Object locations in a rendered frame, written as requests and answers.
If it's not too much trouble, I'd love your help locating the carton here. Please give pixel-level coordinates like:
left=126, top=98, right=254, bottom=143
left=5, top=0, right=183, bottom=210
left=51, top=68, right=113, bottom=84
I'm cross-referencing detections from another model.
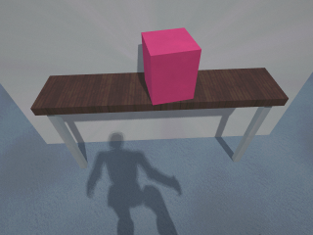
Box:
left=141, top=27, right=201, bottom=106

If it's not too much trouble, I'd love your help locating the table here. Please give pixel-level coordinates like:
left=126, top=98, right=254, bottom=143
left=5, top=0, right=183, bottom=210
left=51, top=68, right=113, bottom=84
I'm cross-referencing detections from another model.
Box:
left=30, top=68, right=289, bottom=168

